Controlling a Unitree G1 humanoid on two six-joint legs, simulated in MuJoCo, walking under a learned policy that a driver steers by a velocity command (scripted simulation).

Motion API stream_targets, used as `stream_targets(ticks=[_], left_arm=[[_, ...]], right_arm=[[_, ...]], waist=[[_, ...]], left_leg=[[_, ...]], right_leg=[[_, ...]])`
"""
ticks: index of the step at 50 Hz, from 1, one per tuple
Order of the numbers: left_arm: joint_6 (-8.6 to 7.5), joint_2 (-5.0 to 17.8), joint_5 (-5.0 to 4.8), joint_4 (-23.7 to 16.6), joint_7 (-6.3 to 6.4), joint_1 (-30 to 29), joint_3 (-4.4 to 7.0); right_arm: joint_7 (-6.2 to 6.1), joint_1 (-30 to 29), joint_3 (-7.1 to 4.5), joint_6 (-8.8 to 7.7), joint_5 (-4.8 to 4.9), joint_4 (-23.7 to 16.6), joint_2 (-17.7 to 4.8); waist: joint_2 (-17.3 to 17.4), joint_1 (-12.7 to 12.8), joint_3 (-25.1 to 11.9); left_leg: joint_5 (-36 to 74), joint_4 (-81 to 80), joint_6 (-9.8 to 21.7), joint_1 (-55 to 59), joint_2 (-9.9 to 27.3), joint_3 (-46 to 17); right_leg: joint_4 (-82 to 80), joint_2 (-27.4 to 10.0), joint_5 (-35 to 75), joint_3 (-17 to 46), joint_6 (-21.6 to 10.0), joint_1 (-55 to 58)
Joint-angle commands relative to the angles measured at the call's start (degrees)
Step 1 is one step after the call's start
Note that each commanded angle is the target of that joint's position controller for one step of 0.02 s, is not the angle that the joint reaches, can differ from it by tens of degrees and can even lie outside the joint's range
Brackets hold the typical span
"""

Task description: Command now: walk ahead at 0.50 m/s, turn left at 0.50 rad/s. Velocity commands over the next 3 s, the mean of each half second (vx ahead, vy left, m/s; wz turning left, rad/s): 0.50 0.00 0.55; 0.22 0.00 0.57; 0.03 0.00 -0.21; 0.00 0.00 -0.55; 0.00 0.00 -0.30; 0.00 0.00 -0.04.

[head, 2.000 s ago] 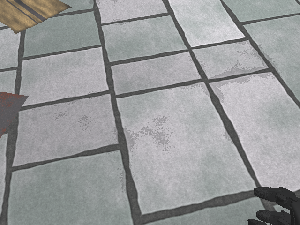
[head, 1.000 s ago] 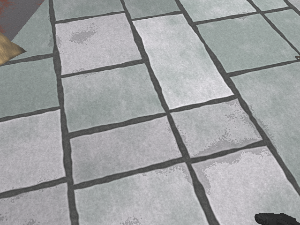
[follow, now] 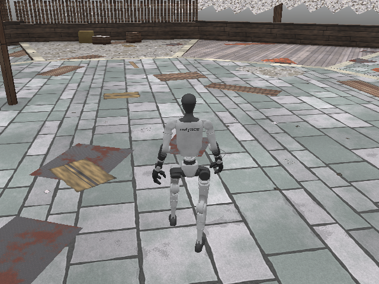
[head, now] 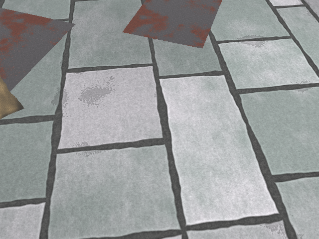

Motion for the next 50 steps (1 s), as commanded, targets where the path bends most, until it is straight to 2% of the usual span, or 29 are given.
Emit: stream_targets(ticks=[1,4,5,6,7,8,9,10,11,12,13,14,16,18,21,26,28,29,30,31,32,33,34,35,37,39,43,48,50], left_arm=[[0.84,9.92,-0.76,-1.77,0.50,1.58,2.32],[2.23,12.17,-1.26,-2.60,1.12,-0.25,2.99],[2.74,12.84,-1.26,-2.94,1.35,-0.98,3.15],[3.03,12.96,-1.48,-3.41,1.52,-2.35,3.04],[2.48,11.53,-0.61,-4.52,1.57,-1.98,2.39],[0.47,2.58,0.47,-7.83,0.46,2.65,-0.39],[-2.36,7.28,-1.62,-8.52,-0.73,-2.50,0.34],[-3.64,9.20,-3.58,-10.21,-1.33,-7.89,0.83],[-4.08,8.36,-2.92,-10.19,-1.07,-8.22,0.69],[-3.75,8.76,-1.06,-9.44,-0.55,-8.49,1.17],[-3.11,9.17,-0.38,-9.34,-0.47,-7.65,1.52],[-2.28,8.77,-0.20,-9.53,-0.54,-5.93,1.68],[-1.16,7.46,0.19,-9.97,-0.41,-7.02,1.47],[-0.69,5.95,0.49,-11.66,-0.27,-11.51,0.85],[-1.01,4.58,0.10,-13.46,-0.77,-17.62,0.14],[-1.97,7.47,-0.95,-15.64,-1.80,-21.11,0.85],[-2.62,9.05,-0.41,-15.24,-1.88,-18.23,1.59],[-2.98,9.80,0.14,-14.21,-1.67,-14.03,2.12],[-3.31,12.15,1.38,-13.72,-1.41,-8.25,2.80],[-2.88,15.88,2.28,-13.46,-1.00,-2.10,3.45],[-1.53,16.26,0.97,-11.94,-1.55,0.33,3.70],[-0.77,10.69,0.30,-14.01,-1.47,-3.03,2.31],[0.06,7.73,0.31,-14.84,-1.05,-5.86,1.35],[0.70,6.78,0.62,-14.91,-0.93,-8.64,0.79],[1.11,7.45,1.25,-14.13,-0.77,-11.41,0.94],[1.09,8.60,1.12,-13.43,-0.54,-12.32,1.55],[2.25,10.64,0.07,-12.99,0.36,-13.06,2.42],[3.60,12.49,-1.07,-11.62,-0.11,-11.88,2.92],[3.95,12.90,-1.99,-10.42,-0.63,-11.27,2.75]], right_arm=[[1.34,-8.40,0.06,-0.79,0.10,-7.05,-2.11],[2.11,-5.19,-1.18,-0.45,0.28,-8.30,-4.54],[2.08,-0.16,-2.20,-0.31,0.49,-7.52,-6.37],[1.56,8.54,-3.90,-0.29,0.64,-5.53,-9.30],[0.20,17.20,-5.84,0.32,0.46,-3.64,-14.28],[-0.16,14.57,-6.54,0.03,0.84,-4.85,-19.39],[-0.02,16.42,-4.78,-0.52,-0.07,-5.70,-14.43],[-0.08,14.77,-3.93,-1.16,-0.54,-5.50,-11.21],[0.07,10.90,-3.46,-1.74,-0.21,-5.91,-9.60],[-0.06,7.28,-2.79,-1.88,-0.13,-6.70,-7.42],[-0.21,5.80,-2.43,-2.06,-0.69,-7.59,-6.93],[-0.45,4.74,-2.53,-2.01,-0.86,-7.97,-7.56],[-1.15,5.12,-2.82,-2.10,-0.44,-8.19,-8.73],[-1.90,6.87,-3.31,-2.00,-0.16,-7.95,-10.45],[-2.42,9.05,-3.45,-1.44,0.08,-7.59,-10.64],[-2.64,12.71,-3.28,-0.71,0.48,-6.36,-9.69],[-3.09,11.71,-3.42,-0.06,0.11,-6.86,-9.86],[-3.21,10.46,-3.13,0.23,0.11,-7.61,-8.94],[-3.21,9.73,-2.27,0.19,-0.36,-9.03,-6.52],[-3.39,15.33,-1.24,0.10,-1.40,-10.07,-3.12],[-3.16,22.31,-1.12,-0.23,0.22,-10.98,-5.10],[-3.32,20.30,-2.44,0.40,0.89,-9.18,-10.42],[-3.43,14.08,-3.02,1.28,0.63,-10.29,-12.12],[-3.64,11.31,-3.28,2.28,0.25,-10.78,-11.83],[-3.73,11.37,-3.14,3.90,0.26,-11.70,-8.97],[-3.74,11.15,-2.45,4.39,0.38,-12.73,-6.36],[-2.86,7.41,-2.05,4.44,-0.18,-14.72,-5.94],[-1.24,1.86,-2.23,5.13,-0.42,-17.17,-6.63],[-1.01,2.03,-2.14,5.01,-0.78,-17.37,-6.00]], waist=[[-3.50,1.07,5.04],[-6.65,-2.66,0.83],[-7.50,-5.75,-2.18],[-6.65,-10.71,-6.65],[-0.61,-14.05,-12.00],[14.16,-6.93,-16.94],[6.02,-10.44,-21.94],[3.63,-10.98,-14.49],[-1.86,-7.82,-8.83],[-3.24,-5.79,-5.92],[-1.32,-4.13,-4.07],[-0.49,-2.42,-4.36],[-1.38,-2.13,-3.07],[-0.78,-3.43,-1.51],[1.57,-6.10,-0.90],[3.66,-7.17,-1.17],[5.57,-5.10,-1.51],[5.63,-2.61,-3.58],[3.44,0.03,-9.86],[-9.01,-0.84,-18.59],[-23.82,-3.20,-25.34],[-14.06,-2.01,-19.51],[-9.23,-1.00,-13.08],[-6.25,-1.89,-8.87],[-8.55,-4.53,-4.51],[-10.62,-4.77,-4.15],[-8.37,-3.90,-7.98],[-8.92,-2.14,-5.40],[-8.33,-3.07,-5.23]], left_leg=[[-3.25,-3.35,1.42,-3.80,-0.79,2.80],[-11.83,-3.44,4.39,4.84,-5.63,7.58],[-14.17,-3.37,5.79,11.50,-7.87,8.71],[-11.10,-7.46,7.92,24.19,-10.01,8.42],[-11.58,-9.65,11.26,41.69,-3.66,-3.42],[-18.71,-16.33,23.83,60.65,11.52,-38.25],[-22.18,-22.70,23.58,63.74,13.26,-45.82],[-18.31,-22.91,20.18,58.47,11.36,-36.22],[-12.24,-22.94,17.83,49.22,8.67,-28.88],[-6.98,-23.85,16.31,41.79,6.51,-23.59],[1.68,-24.24,16.13,35.47,5.09,-20.57],[1.44,-25.48,16.58,32.82,4.87,-20.22],[3.16,-27.02,16.02,27.76,3.17,-16.75],[3.04,-27.43,14.82,25.07,1.56,-14.23],[-3.28,-26.48,11.60,22.63,-1.56,-11.80],[-9.80,-20.76,9.72,28.44,1.18,-18.75],[-2.80,-14.75,8.00,30.95,0.85,-21.07],[1.49,-9.50,6.08,30.76,-1.59,-20.26],[-0.05,1.48,3.50,26.89,-4.96,-17.52],[-26.93,19.46,-0.25,13.73,-11.26,-11.14],[-44.30,33.09,-2.31,1.06,-12.41,-8.92],[-40.12,38.71,-3.72,-2.37,-8.43,-10.58],[-36.08,38.97,-4.47,-3.51,-6.79,-7.63],[-33.71,36.99,-5.15,-1.75,-4.96,-6.10],[-30.64,31.65,-4.98,4.35,-2.63,-4.05],[-27.94,25.56,-5.59,5.39,-2.39,-2.13],[-18.90,14.43,-5.20,8.47,-1.29,-1.00],[-17.84,3.11,-2.88,14.09,-2.65,1.65],[-18.31,-4.58,-1.38,17.57,-4.28,2.02]], right_leg=[[-0.89,-18.81,28.72,2.86,-6.92,2.22],[9.44,-19.25,55.13,0.65,-5.18,5.09],[17.10,-18.74,61.79,0.12,-4.46,4.34],[28.64,-16.80,59.91,-0.95,-2.77,-0.32],[46.04,-14.22,41.44,-0.99,-0.20,-14.35],[68.05,-0.22,-13.03,4.77,3.80,-41.24],[72.30,-0.86,-16.75,18.50,2.06,-48.25],[70.25,-3.88,-12.25,18.74,0.32,-51.65],[63.68,-6.66,-7.74,18.53,-0.14,-49.58],[58.44,-8.41,-5.44,18.01,0.27,-45.78],[56.48,-9.18,-4.34,18.07,0.75,-41.21],[53.87,-9.39,-3.68,18.23,1.86,-39.37],[47.80,-9.09,-0.92,16.67,3.71,-38.05],[39.01,-8.03,5.95,15.84,5.21,-38.24],[25.53,-4.91,18.26,15.27,5.34,-33.74],[17.34,-3.10,18.20,17.59,3.76,-31.02],[15.24,-2.14,13.87,17.06,2.02,-27.91],[12.38,-2.06,16.59,15.91,0.64,-22.00],[14.35,-7.93,24.33,19.73,-2.33,-10.22],[18.48,-21.58,42.05,33.32,-8.19,8.14],[14.50,-31.09,35.33,53.79,-16.51,16.36],[12.76,-28.21,27.81,48.85,-14.66,10.94],[12.42,-25.16,27.38,38.38,-12.04,3.85],[11.39,-22.11,30.14,31.68,-11.05,-3.70],[7.69,-18.36,29.63,23.85,-10.38,-14.94],[5.32,-17.93,32.77,19.45,-11.52,-16.29],[4.39,-20.16,32.69,14.94,-12.19,-12.90],[5.07,-20.34,22.87,11.54,-10.38,-12.92],[8.33,-20.16,22.82,12.48,-9.43,-11.29]])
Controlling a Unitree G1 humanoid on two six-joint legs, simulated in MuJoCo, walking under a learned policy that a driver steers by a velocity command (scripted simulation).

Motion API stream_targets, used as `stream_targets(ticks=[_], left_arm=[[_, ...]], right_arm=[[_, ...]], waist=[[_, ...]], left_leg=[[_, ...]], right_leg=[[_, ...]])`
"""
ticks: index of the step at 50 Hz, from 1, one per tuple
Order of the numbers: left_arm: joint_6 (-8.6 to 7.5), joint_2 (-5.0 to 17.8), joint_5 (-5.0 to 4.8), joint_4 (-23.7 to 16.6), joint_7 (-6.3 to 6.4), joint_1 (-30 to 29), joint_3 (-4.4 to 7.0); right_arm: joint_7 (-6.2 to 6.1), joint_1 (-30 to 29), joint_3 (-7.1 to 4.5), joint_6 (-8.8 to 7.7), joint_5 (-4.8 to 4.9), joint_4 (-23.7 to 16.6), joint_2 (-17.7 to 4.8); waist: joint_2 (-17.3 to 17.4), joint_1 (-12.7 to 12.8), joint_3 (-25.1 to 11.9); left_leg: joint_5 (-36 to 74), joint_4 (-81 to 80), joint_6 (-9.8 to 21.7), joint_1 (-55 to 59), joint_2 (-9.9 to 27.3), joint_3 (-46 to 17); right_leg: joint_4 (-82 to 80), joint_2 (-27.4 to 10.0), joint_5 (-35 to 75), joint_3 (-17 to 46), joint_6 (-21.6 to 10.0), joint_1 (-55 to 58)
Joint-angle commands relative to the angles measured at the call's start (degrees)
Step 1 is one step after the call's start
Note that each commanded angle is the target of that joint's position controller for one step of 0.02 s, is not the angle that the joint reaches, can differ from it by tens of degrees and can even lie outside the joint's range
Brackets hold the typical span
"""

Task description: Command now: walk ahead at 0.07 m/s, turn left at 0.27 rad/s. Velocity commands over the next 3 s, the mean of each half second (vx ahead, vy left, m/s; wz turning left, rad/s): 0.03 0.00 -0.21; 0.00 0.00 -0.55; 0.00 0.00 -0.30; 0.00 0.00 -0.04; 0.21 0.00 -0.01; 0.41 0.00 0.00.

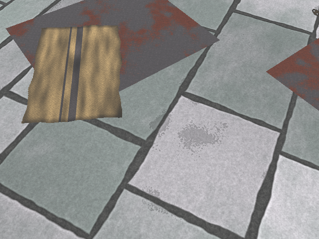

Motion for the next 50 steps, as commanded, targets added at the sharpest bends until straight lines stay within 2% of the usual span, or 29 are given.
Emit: stream_targets(ticks=[1,2,3,4,5,6,7,9,11,13,15,17,19,22,23,24,25,26,27,28,29,30,32,36,41,46,48,49,50], left_arm=[[-0.22,9.29,-1.50,-2.21,-0.48,-2.58,1.69],[-0.48,6.36,-1.31,-0.76,-0.95,-0.34,0.56],[-1.08,1.39,1.28,-1.00,-1.72,1.38,-1.53],[-1.33,-0.85,2.49,-1.16,-2.40,3.94,-2.66],[-0.70,3.57,1.40,-1.01,-2.06,1.16,-1.66],[-0.31,5.49,0.31,-1.23,-1.87,-0.15,-1.05],[0.20,5.99,0.07,-0.39,-1.31,-0.09,-0.74],[1.52,8.27,0.12,0.60,-0.45,2.01,0.33],[2.28,8.14,-0.57,0.78,0.03,3.47,0.94],[3.01,6.37,-0.83,0.34,0.55,2.90,0.99],[3.52,4.74,-0.65,-0.51,0.71,1.79,0.74],[3.66,4.23,-0.52,-1.59,0.33,0.90,0.58],[3.68,4.66,-0.50,-2.31,-0.34,1.31,0.73],[3.70,4.79,-0.36,-1.83,-1.38,5.39,1.13],[3.62,5.43,0.06,-1.36,-1.42,7.16,1.48],[3.40,9.94,0.41,-1.92,-0.78,7.53,2.68],[2.93,16.97,1.10,-3.46,-0.16,7.56,4.00],[1.52,15.50,3.18,-3.96,-0.65,9.60,3.46],[0.36,14.04,2.89,-4.29,-0.71,6.94,3.01],[-0.06,12.70,1.46,-4.81,-0.30,3.71,2.90],[0.02,10.57,0.24,-5.33,0.19,1.51,2.26],[0.27,9.31,-0.19,-5.66,0.70,0.83,1.72],[0.58,8.91,0.13,-6.02,1.19,2.18,1.51],[1.09,9.93,-0.14,-6.28,1.72,3.84,1.92],[1.85,11.23,0.01,-7.39,1.54,2.39,2.48],[2.69,11.31,-0.24,-8.82,1.02,-0.04,2.57],[3.11,10.89,-0.82,-9.58,1.22,-1.83,2.37],[3.35,10.37,-1.17,-10.04,1.50,-2.62,2.16],[3.32,8.34,-0.83,-10.35,1.64,-1.00,1.57]], right_arm=[[0.38,2.98,-1.09,-0.92,-0.56,-3.19,-3.15],[0.01,4.62,-1.29,-1.26,-0.98,-2.25,-4.31],[-0.93,6.86,-1.72,-1.48,-1.81,-2.24,-8.01],[-1.47,3.12,-0.28,-1.71,-3.32,-3.36,-7.15],[-1.00,1.84,0.48,-2.32,-3.52,-2.46,-3.40],[-0.66,0.25,0.57,-2.95,-3.47,-1.49,-3.62],[-0.64,-1.26,0.17,-3.37,-3.30,-0.95,-4.92],[-1.13,-3.24,-0.47,-3.81,-2.44,-0.17,-7.07],[-1.83,-3.29,-1.04,-3.60,-1.87,0.66,-7.86],[-2.37,-4.01,-0.99,-3.32,-1.66,1.40,-6.66],[-2.69,-5.16,-0.98,-3.13,-1.73,2.04,-5.67],[-2.83,-5.62,-1.22,-2.84,-1.83,2.69,-5.77],[-2.89,-5.76,-1.55,-2.51,-1.54,3.36,-6.42],[-3.06,-7.58,-1.90,-2.06,-0.02,4.29,-7.32],[-3.05,-6.36,-1.87,-1.93,0.54,5.36,-6.53],[-2.80,-3.36,-1.61,-1.89,-0.32,6.17,-4.53],[-2.89,-7.55,-0.75,-2.16,-2.36,2.87,-2.42],[-3.22,-12.00,-1.21,-2.47,-1.70,2.09,-3.96],[-3.19,-10.97,-1.71,-2.43,-0.43,2.76,-5.12],[-3.40,-9.16,-2.13,-2.38,-0.35,4.14,-5.67],[-3.79,-8.46,-2.52,-2.30,-0.83,5.05,-6.54],[-3.90,-7.59,-2.72,-2.32,-1.09,5.58,-6.60],[-3.68,-6.06,-2.57,-2.67,-0.77,6.09,-5.34],[-3.67,-6.81,-2.14,-3.22,-0.48,6.11,-4.28],[-2.87,-7.07,-1.91,-4.09,-0.30,6.20,-4.64],[-1.64,-4.91,-1.99,-5.68,0.13,6.49,-5.74],[-1.05,-1.84,-2.13,-6.27,0.21,7.30,-5.94],[-0.84,0.29,-2.34,-6.48,0.14,8.06,-6.36],[-1.02,1.64,-2.97,-6.35,-0.54,8.22,-9.15]], waist=[[-6.11,-3.28,-8.53],[-3.65,-3.72,-9.35],[5.49,-2.78,-14.49],[13.66,0.02,-15.69],[9.80,-2.47,-15.71],[9.59,-1.98,-13.19],[8.98,-2.04,-12.17],[9.12,-1.36,-10.17],[8.00,-1.40,-9.43],[7.00,-1.72,-8.20],[6.90,-1.99,-7.70],[7.24,-2.38,-8.26],[7.67,-2.28,-9.12],[7.69,0.41,-9.53],[5.83,1.01,-9.00],[-5.11,-0.66,-7.78],[-19.48,-0.47,-5.53],[-12.50,3.28,-9.57],[-8.87,1.30,-8.44],[-6.28,-0.49,-7.01],[-5.52,-1.17,-6.46],[-5.83,-1.83,-6.84],[-6.02,-1.97,-8.49],[-6.71,-0.89,-8.00],[-8.84,-0.19,-6.32],[-9.73,-0.59,-8.05],[-9.61,-2.58,-8.95],[-8.99,-3.93,-9.08],[-4.56,-3.24,-10.58]], left_leg=[[5.09,-13.69,2.70,11.88,-2.70,1.73],[14.02,-20.52,4.19,20.31,-1.99,-0.22],[34.76,-20.38,6.62,31.64,8.93,-11.61],[43.10,-17.81,15.28,31.39,17.91,-19.52],[36.37,-18.50,17.76,26.70,16.36,-17.70],[33.13,-18.89,15.88,25.63,13.67,-14.50],[31.72,-19.24,14.22,24.93,12.47,-12.48],[36.12,-19.53,14.18,20.78,13.17,-10.06],[35.74,-19.87,15.14,19.77,13.90,-8.04],[30.91,-20.74,15.29,19.20,14.14,-6.42],[27.17,-21.11,15.08,18.94,14.03,-4.77],[26.26,-20.90,15.08,19.53,14.58,-3.97],[26.39,-19.93,14.72,20.55,15.43,-3.64],[22.90,-15.52,11.18,18.80,14.85,-1.02],[16.61,-11.57,7.85,16.42,12.74,1.40],[4.45,-0.22,2.19,8.31,7.42,7.17],[-21.91,14.07,-3.39,-8.71,-2.91,8.02],[-26.27,24.46,-2.87,-9.80,-3.96,-1.76],[-21.41,27.31,-1.82,-11.07,-2.67,-3.90],[-15.84,26.52,-1.39,-11.88,-1.70,-4.34],[-12.05,25.00,-1.48,-12.30,-1.09,-4.77],[-9.25,24.88,-1.85,-10.09,-1.37,-4.75],[-5.55,24.22,-2.54,-8.60,-2.59,-4.58],[-3.22,14.06,-3.96,-8.71,-3.30,-5.27],[-3.29,3.44,-4.75,-2.44,-4.26,-5.79],[-4.97,-5.05,-3.54,4.37,-5.76,-5.94],[-0.04,-14.08,-2.44,9.66,-5.97,-5.39],[7.22,-21.06,-1.51,14.63,-5.09,-4.94],[12.86,-22.78,1.06,21.70,1.90,-10.00]], right_leg=[[-0.90,-12.98,17.08,9.22,-9.73,3.87],[2.71,-10.39,14.08,7.69,-6.42,0.16],[11.16,-5.78,0.69,3.88,-1.32,-5.99],[15.59,-2.32,-20.83,6.05,2.76,-11.22],[18.22,-3.02,-23.14,9.84,4.14,-10.23],[19.28,-2.50,-21.84,10.39,4.15,-11.28],[20.56,-2.19,-20.60,10.82,4.25,-12.02],[26.87,-1.47,-18.25,11.39,5.10,-11.15],[33.11,-0.46,-18.69,10.67,5.12,-12.68],[34.45,-0.63,-17.86,10.56,4.71,-14.33],[31.59,-1.00,-16.21,9.92,4.26,-13.96],[27.63,-0.94,-14.41,8.85,3.72,-12.30],[23.95,-0.46,-13.21,7.68,2.88,-10.34],[12.17,1.45,-5.23,4.78,-0.09,-3.41],[5.48,2.50,0.89,5.54,-2.03,0.32],[-1.00,-3.81,15.78,17.09,-5.65,5.77],[-3.85,-18.19,32.68,38.69,-16.69,10.02],[-5.29,-20.13,29.56,41.51,-22.07,8.65],[-5.08,-17.27,24.98,36.19,-19.78,8.41],[-4.49,-13.81,20.32,32.03,-16.17,8.00],[-4.32,-12.23,18.66,30.32,-13.86,7.87],[-4.51,-10.71,19.61,28.73,-12.95,6.51],[-4.41,-9.37,21.42,27.73,-13.04,7.69],[-4.30,-8.13,16.95,29.02,-12.95,10.16],[-4.05,-6.69,9.09,32.69,-13.28,5.08],[-0.44,-6.09,17.49,38.31,-13.07,4.86],[2.15,-4.51,19.71,39.59,-11.34,4.77],[3.82,-2.65,16.65,38.91,-9.33,2.83],[8.80,0.28,6.56,35.97,-6.42,-2.25]])
Over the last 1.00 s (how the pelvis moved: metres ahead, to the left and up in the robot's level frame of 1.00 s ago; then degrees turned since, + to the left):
0.46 0.07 0.00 35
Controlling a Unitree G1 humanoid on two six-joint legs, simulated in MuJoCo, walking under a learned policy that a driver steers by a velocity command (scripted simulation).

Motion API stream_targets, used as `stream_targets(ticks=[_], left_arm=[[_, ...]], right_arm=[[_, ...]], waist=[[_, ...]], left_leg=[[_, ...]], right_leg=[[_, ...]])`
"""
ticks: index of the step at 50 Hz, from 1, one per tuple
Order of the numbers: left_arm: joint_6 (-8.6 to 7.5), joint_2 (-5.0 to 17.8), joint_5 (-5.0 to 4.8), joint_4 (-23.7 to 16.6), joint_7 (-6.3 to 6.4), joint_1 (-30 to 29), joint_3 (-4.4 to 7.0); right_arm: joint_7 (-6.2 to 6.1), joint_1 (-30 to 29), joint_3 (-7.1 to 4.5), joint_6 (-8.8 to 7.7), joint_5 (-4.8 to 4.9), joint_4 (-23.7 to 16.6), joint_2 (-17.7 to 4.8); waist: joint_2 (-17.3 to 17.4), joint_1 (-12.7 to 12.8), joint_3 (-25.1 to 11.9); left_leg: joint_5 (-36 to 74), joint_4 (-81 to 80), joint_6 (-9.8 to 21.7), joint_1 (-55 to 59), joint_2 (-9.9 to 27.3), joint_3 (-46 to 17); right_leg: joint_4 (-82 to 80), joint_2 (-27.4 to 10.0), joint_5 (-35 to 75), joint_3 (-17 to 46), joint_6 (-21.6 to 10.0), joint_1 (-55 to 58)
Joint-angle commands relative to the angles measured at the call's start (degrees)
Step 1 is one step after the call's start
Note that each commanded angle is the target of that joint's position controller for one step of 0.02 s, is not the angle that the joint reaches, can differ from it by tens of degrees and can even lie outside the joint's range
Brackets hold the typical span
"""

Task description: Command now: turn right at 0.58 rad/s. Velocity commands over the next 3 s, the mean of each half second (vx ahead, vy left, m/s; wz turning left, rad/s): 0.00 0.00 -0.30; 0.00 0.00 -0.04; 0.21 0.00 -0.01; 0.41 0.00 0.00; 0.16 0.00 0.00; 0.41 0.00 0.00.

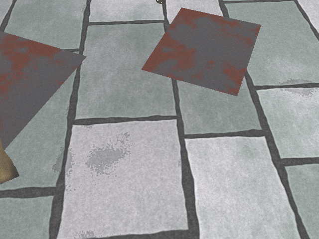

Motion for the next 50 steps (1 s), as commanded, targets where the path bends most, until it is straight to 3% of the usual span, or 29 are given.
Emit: stream_targets(ticks=[1,2,3,4,5,6,9,13,15,17,18,19,20,21,22,24,26,35,50], left_arm=[[-0.64,3.24,0.90,-4.18,0.15,2.89,0.64],[-1.11,7.62,0.36,-5.14,0.11,2.34,2.06],[-1.11,11.58,0.34,-3.78,0.17,3.44,3.37],[-0.75,11.60,0.27,-2.84,0.19,3.22,3.77],[-0.08,9.65,0.31,-1.93,0.41,3.55,3.47],[0.25,8.06,0.46,-2.17,0.37,3.21,2.98],[-0.06,4.97,0.06,-3.77,0.18,0.32,1.74],[-0.35,2.87,0.78,-4.64,-0.22,-1.34,0.27],[-0.32,3.73,0.62,-4.07,-0.44,-0.32,0.43],[-0.36,3.43,0.82,-2.17,-0.77,3.43,0.54],[-0.32,4.56,1.11,-2.14,-0.72,3.62,0.70],[-0.23,7.77,1.46,-2.69,-0.20,4.45,1.12],[-0.24,8.53,2.46,-3.11,-0.22,0.74,0.73],[-0.94,4.44,2.61,-3.93,-0.87,-1.70,-0.27],[-1.56,2.90,2.82,-3.31,-1.23,-2.42,-0.79],[-2.43,4.33,2.70,-2.38,-1.40,-1.23,-0.49],[-2.92,3.94,2.43,-1.24,-1.29,0.28,-0.84],[-2.74,3.08,2.07,1.34,-1.06,-0.03,-1.02],[-2.64,2.95,1.72,8.29,-0.48,1.78,-1.10]], right_arm=[[-0.57,2.01,-2.76,-0.33,-1.29,-3.27,-12.33],[-0.19,2.41,-2.61,-0.13,-3.09,-3.37,-12.10],[-0.15,0.48,-1.76,-0.26,-2.56,-4.45,-9.26],[-0.32,-1.36,-1.09,-0.16,-1.77,-4.69,-6.87],[-0.43,-2.14,-0.62,0.00,-1.03,-4.95,-5.91],[-0.59,-2.06,-0.40,0.16,-0.51,-4.63,-5.96],[-1.02,0.99,-0.27,0.73,-0.98,-3.46,-6.70],[-0.57,0.39,-0.54,1.32,-0.65,-3.01,-8.74],[-0.15,1.09,-0.47,1.60,-0.19,-2.28,-9.36],[0.10,0.35,0.13,1.73,0.69,-1.65,-8.61],[0.26,2.98,0.71,1.35,0.78,-0.44,-7.25],[0.68,4.72,1.70,0.68,-1.04,-0.41,-4.82],[0.71,5.91,2.58,0.19,-2.05,-0.81,-1.73],[0.33,2.84,2.34,0.38,-2.17,-0.63,-4.16],[0.32,1.67,2.15,0.44,-1.96,-0.50,-5.04],[-0.16,1.59,1.87,0.87,-1.68,0.68,-6.48],[-0.26,2.27,2.01,0.93,-1.36,1.56,-6.26],[-0.75,3.81,2.07,0.95,-1.10,6.69,-6.31],[-1.50,5.05,2.26,1.22,-0.83,12.39,-6.15]], waist=[[11.31,2.17,-9.25],[16.50,0.98,-7.46],[10.46,1.19,-6.22],[8.15,1.41,-5.10],[7.41,1.26,-4.28],[7.90,0.63,-3.37],[9.70,-1.43,-4.06],[11.22,-2.61,-6.02],[11.57,-2.71,-6.04],[10.20,-0.35,-5.49],[8.22,-0.36,-5.37],[0.31,-1.75,-8.36],[-10.65,-4.93,-8.06],[-7.72,-2.84,-6.91],[-6.71,-2.93,-5.73],[-6.94,-1.66,-3.43],[-5.63,-1.87,-2.54],[-1.03,-1.79,-2.83],[0.11,-1.97,-2.15]], left_leg=[[26.37,-7.60,8.47,14.78,18.79,-15.78],[29.29,-8.79,17.66,11.64,25.65,-24.94],[25.61,-8.73,18.43,10.10,24.67,-20.99],[21.88,-8.08,15.95,9.01,20.39,-15.35],[18.81,-7.94,14.28,8.68,17.32,-11.32],[19.50,-7.99,14.45,8.60,16.49,-9.74],[22.32,-8.15,15.46,11.17,15.06,-5.88],[25.15,-7.20,15.62,10.51,15.94,-3.86],[25.39,-6.32,15.46,9.73,16.20,-4.20],[22.56,-3.93,13.23,6.95,14.91,-3.02],[18.16,-2.99,9.97,3.71,13.64,-2.17],[8.77,2.54,5.22,-1.04,10.14,1.28],[-6.88,2.14,1.23,-1.85,5.65,5.54],[-6.20,0.89,-0.32,2.25,6.04,4.43],[-1.15,-0.67,-0.48,2.98,5.85,4.52],[3.84,-1.00,-0.78,3.48,5.83,4.66],[5.68,-2.18,-0.78,4.53,6.19,4.27],[7.62,-4.12,-1.27,6.55,6.63,4.50],[7.58,-4.46,-0.62,6.99,6.23,5.34]], right_leg=[[13.67,-1.34,-14.63,2.08,-1.01,-6.56],[25.38,0.75,-25.31,-3.05,1.66,-14.91],[33.64,-2.99,-21.62,-2.85,3.21,-15.66],[36.25,-3.58,-17.61,-3.37,4.17,-15.84],[37.75,-3.68,-15.12,-3.78,5.28,-16.07],[38.39,-3.60,-12.94,-4.02,6.18,-16.83],[30.65,-3.95,-11.09,-7.00,7.09,-15.51],[14.88,-6.65,-11.35,-10.81,6.68,-5.96],[7.62,-6.26,-8.49,-12.77,6.03,-1.64],[-7.14,-5.33,3.09,-14.61,3.84,6.19],[-12.75,-6.47,9.63,-12.40,2.10,11.80],[-11.69,-14.29,23.45,-3.10,-0.20,19.33],[-9.52,-20.86,25.73,2.62,-6.68,13.47],[-10.28,-19.90,18.22,2.52,-9.08,8.86],[-10.37,-16.86,11.91,0.10,-6.95,8.30],[-10.54,-13.75,8.93,-1.83,-3.78,6.90],[-9.85,-12.99,12.08,-2.53,-2.80,6.45],[-9.32,-11.33,15.47,-4.28,-2.75,7.62],[-8.54,-8.92,14.17,-7.61,-1.60,6.82]])
Over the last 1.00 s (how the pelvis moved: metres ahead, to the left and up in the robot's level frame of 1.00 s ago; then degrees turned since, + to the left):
0.05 0.00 -0.01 -29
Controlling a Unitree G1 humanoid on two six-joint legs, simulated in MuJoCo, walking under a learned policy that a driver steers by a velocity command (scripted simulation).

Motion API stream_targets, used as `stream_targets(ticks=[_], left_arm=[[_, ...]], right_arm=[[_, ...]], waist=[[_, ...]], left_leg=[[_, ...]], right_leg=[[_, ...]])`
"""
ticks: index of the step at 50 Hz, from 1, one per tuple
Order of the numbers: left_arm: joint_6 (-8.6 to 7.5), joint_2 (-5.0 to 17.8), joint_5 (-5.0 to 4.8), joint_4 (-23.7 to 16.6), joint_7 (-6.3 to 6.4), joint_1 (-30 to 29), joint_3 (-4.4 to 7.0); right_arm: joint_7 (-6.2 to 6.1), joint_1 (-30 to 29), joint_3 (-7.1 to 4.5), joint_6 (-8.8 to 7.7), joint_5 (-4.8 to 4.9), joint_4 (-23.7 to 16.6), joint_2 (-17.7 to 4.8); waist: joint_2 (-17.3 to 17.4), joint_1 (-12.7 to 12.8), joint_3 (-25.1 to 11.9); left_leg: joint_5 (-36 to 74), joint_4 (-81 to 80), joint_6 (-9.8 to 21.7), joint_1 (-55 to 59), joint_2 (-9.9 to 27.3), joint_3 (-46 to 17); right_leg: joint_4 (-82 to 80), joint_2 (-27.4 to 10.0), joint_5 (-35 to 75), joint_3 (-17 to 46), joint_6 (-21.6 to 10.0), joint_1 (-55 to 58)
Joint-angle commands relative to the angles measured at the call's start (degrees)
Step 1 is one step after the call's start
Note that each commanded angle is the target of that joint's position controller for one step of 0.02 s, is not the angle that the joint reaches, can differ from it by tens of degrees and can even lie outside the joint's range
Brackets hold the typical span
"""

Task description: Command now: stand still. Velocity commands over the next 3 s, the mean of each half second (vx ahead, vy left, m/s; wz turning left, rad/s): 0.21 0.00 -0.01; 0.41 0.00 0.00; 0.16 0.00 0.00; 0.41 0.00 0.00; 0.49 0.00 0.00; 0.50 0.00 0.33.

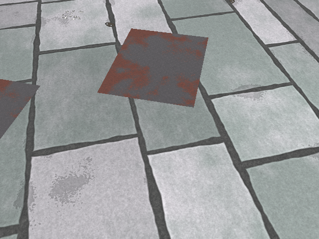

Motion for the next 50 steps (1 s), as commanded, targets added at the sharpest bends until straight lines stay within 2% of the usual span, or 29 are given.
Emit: stream_targets(ticks=[1,5,6,8,10,11,13,15,16,17,18,19,20,21,22,25,30,35,38,39,40,41,42,43,44,45,46,47,50], left_arm=[[-0.64,6.78,-0.07,-1.66,0.35,-0.37,1.36],[-0.63,6.67,-0.14,-0.01,0.55,0.16,1.18],[-0.52,6.68,-0.24,0.73,0.70,0.98,1.20],[-0.16,8.48,-0.95,1.28,1.00,1.85,1.88],[-0.70,10.66,-1.24,1.85,0.88,4.79,2.57],[-1.27,11.69,-1.42,2.05,0.89,5.36,2.95],[-2.63,10.84,-1.46,1.72,0.83,4.70,2.92],[-2.99,9.98,-2.43,0.17,0.62,-0.10,2.74],[-2.82,9.48,-2.65,-0.80,0.51,-3.18,2.57],[-2.99,6.99,-2.05,-1.63,0.35,-4.38,1.88],[-3.58,2.71,-1.27,-3.31,0.18,-5.49,0.66],[-4.59,4.44,-2.14,-4.90,0.45,-5.81,1.28],[-5.42,6.14,-3.24,-3.93,0.15,-3.79,1.70],[-6.06,6.29,-3.48,-2.77,-0.39,-1.98,1.76],[-6.67,6.37,-2.63,-2.24,-0.65,-2.37,1.95],[-6.53,5.24,-1.79,-3.14,-1.53,-5.68,2.32],[-6.06,0.94,-1.78,-6.70,-2.29,-15.18,0.77],[-6.34,2.34,-2.35,-9.44,-3.40,-21.23,0.58],[-6.64,5.72,-2.15,-8.88,-3.59,-16.57,2.00],[-6.51,7.60,-2.20,-6.96,-3.24,-9.60,3.11],[-6.15,9.68,-2.34,-3.80,-2.67,0.34,4.41],[-5.67,13.45,-1.49,-1.51,-1.91,10.69,5.36],[-5.71,14.78,-1.02,-0.02,-2.66,12.84,5.26],[-5.96,9.10,-1.26,-0.43,-2.74,8.76,3.72],[-6.32,7.24,-1.09,-1.47,-2.58,2.33,2.97],[-6.77,6.09,-0.77,-2.15,-2.76,-2.07,2.49],[-7.12,5.17,-0.12,-2.13,-3.06,-3.82,2.23],[-7.47,4.71,0.57,-1.36,-3.22,-4.23,2.08],[-7.85,4.34,0.51,0.97,-2.84,-4.37,1.54]], right_arm=[[-0.30,0.63,-1.23,-0.41,0.04,-1.10,-7.04],[-0.40,1.11,-1.10,-0.33,0.07,-0.11,-6.55],[-0.44,2.08,-1.00,-0.25,0.14,0.48,-5.96],[-0.56,1.42,-0.94,-0.21,0.74,0.26,-5.13],[-0.33,-1.07,-0.58,-1.17,0.91,-1.59,-3.62],[0.08,-1.21,-0.54,-1.98,1.34,-2.24,-3.30],[1.11,-1.13,-0.72,-3.69,2.14,-2.86,-3.49],[2.08,3.02,-0.83,-5.03,2.35,-1.43,-3.21],[2.26,8.87,-1.27,-5.30,2.00,1.53,-3.19],[2.32,14.23,-1.89,-5.21,1.16,3.94,-4.31],[2.21,20.60,-3.10,-5.24,0.98,4.80,-9.29],[2.99,21.77,-3.27,-5.90,0.36,4.56,-12.19],[2.94,17.05,-2.17,-6.57,0.37,3.11,-8.48],[2.93,14.41,-1.57,-6.92,0.73,1.84,-5.83],[3.27,13.59,-1.43,-6.98,0.72,1.13,-5.64],[2.95,14.70,-0.36,-6.10,0.25,1.09,-2.99],[1.22,16.58,-0.52,-4.86,0.06,0.35,-5.14],[0.84,19.36,-1.24,-4.67,1.06,1.22,-5.91],[0.75,17.31,-2.23,-4.01,0.88,0.37,-7.63],[0.75,16.35,-2.44,-3.47,0.59,0.00,-7.95],[0.75,15.64,-2.24,-3.02,0.27,-0.67,-7.47],[0.81,16.53,-1.29,-3.07,-0.81,-2.20,-5.06],[1.70,24.66,1.03,-4.29,0.10,-2.01,4.23],[1.93,18.27,-0.55,-5.91,1.90,-2.44,-2.64],[1.93,12.82,-1.52,-6.75,3.27,-4.41,-5.38],[1.38,10.94,-1.57,-6.95,2.76,-4.42,-5.20],[0.89,11.03,-2.07,-6.56,1.64,-4.25,-4.51],[0.77,12.66,-2.06,-5.81,1.20,-4.07,-3.34],[0.37,12.32,-2.01,-3.95,0.91,-4.83,-0.93]], waist=[[-0.65,-0.10,-1.60],[-0.50,-0.05,-1.13],[-1.01,-0.05,-2.15],[-3.26,0.90,0.31],[-8.44,2.55,4.62],[-11.14,2.49,6.01],[-11.16,1.65,7.53],[-8.69,-1.81,6.20],[-6.57,-4.64,4.51],[-1.82,-6.04,2.40],[12.90,-7.32,-0.29],[17.37,-6.82,0.84],[9.76,-4.00,4.33],[7.35,-2.68,5.60],[5.39,-2.53,4.88],[6.38,-2.50,3.76],[4.72,-4.11,5.27],[5.69,-3.86,7.45],[7.09,0.81,2.05],[7.85,4.65,-2.76],[7.30,9.26,-8.60],[0.07,11.58,-16.64],[-16.13,5.91,-25.93],[-10.29,7.67,-18.36],[-7.81,5.69,-8.64],[-1.40,3.40,-5.33],[0.07,1.42,-3.63],[-1.73,-0.28,-4.18],[-3.09,-2.45,-3.29]], left_leg=[[9.38,-2.02,0.97,-0.21,-0.21,0.43],[9.04,-2.02,1.13,-0.61,-0.47,0.60],[3.98,-1.38,1.26,-0.53,-1.45,1.77],[-9.59,3.75,2.26,-5.21,-4.09,4.67],[-13.09,11.91,3.44,-12.60,-5.11,5.15],[-12.31,16.65,4.64,-15.63,-4.07,3.75],[-15.02,20.14,7.38,-18.32,-1.38,0.23],[-11.34,8.74,9.66,-9.88,-1.15,1.31],[-2.50,1.57,9.55,1.30,-3.46,3.61],[-0.23,-0.58,9.05,9.64,-2.04,-0.61],[-11.18,-10.48,13.21,15.82,10.06,-20.57],[-15.63,-16.16,19.58,16.11,18.51,-38.79],[-16.58,-15.66,19.72,14.89,18.51,-36.26],[-14.16,-15.34,17.50,14.91,15.53,-29.56],[-5.34,-14.68,15.13,15.46,13.05,-23.71],[11.37,-16.23,13.79,14.38,9.63,-14.19],[20.03,-18.47,13.40,8.40,6.27,-5.31],[22.06,-18.92,13.60,10.73,9.19,-3.76],[44.40,-10.39,12.00,15.86,10.78,-2.42],[53.78,-2.16,11.14,15.61,9.90,-1.16],[54.39,9.40,9.55,10.56,7.53,0.14],[33.46,27.73,8.30,-4.22,4.00,1.12],[-15.72,46.69,5.59,-22.92,-7.61,-2.88],[-18.03,53.36,6.59,-28.44,-5.76,-8.68],[-13.64,54.24,6.95,-30.53,-3.35,-6.74],[-9.56,52.17,6.47,-26.79,-0.52,-5.41],[-7.83,49.96,5.77,-23.41,0.85,-4.49],[-7.43,48.13,5.26,-18.99,2.01,-4.81],[-5.27,38.53,3.87,-16.11,2.11,-3.30]], right_leg=[[-4.46,-4.27,14.98,3.78,-1.15,-0.36],[-4.32,-3.92,14.10,3.25,-0.84,-0.65],[-4.84,-3.47,7.63,3.00,-1.08,-0.29],[-7.25,-4.26,-16.54,5.65,-3.38,-2.72],[-13.75,-11.18,-32.09,16.59,-7.70,-4.97],[-16.61,-15.41,-34.23,22.38,-10.13,-5.09],[-17.49,-18.77,-29.85,26.32,-11.82,-5.19],[-14.66,-16.21,-22.19,19.62,-9.08,-7.62],[-10.73,-12.19,-17.08,13.59,-6.83,-12.84],[-1.44,-7.62,-10.55,7.33,-4.23,-17.57],[17.96,-0.60,-9.16,-2.50,0.37,-25.65],[30.40,1.44,-18.08,0.20,0.68,-33.65],[37.44,-2.58,-14.63,4.13,-0.43,-37.70],[38.81,-4.67,-8.38,3.95,-1.49,-39.17],[37.25,-6.06,-3.98,2.87,-2.02,-38.72],[31.69,-8.12,4.09,-0.14,-0.49,-36.02],[14.13,-5.64,13.66,-4.38,2.03,-30.06],[4.39,-4.32,17.41,-4.15,-0.16,-25.80],[3.47,-1.75,13.70,-4.98,-3.16,-17.46],[3.68,-0.03,12.81,-6.09,-4.68,-8.75],[3.26,-0.15,13.81,-5.76,-6.43,4.64],[5.21,-11.83,10.21,8.28,-10.04,23.27],[-4.52,-24.82,-6.86,38.23,-19.62,37.29],[-10.51,-22.87,-5.59,39.93,-17.05,30.37],[-10.82,-21.73,7.41,29.31,-15.08,20.25],[-10.74,-19.81,23.66,20.78,-14.00,11.26],[-11.35,-18.14,34.67,14.35,-13.63,4.60],[-12.10,-17.01,40.62,10.51,-13.76,0.49],[-14.14,-14.52,45.67,3.97,-13.38,-5.44]])
Over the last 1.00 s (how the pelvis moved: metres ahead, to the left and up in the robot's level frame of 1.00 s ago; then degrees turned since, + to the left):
0.01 -0.04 0.00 -8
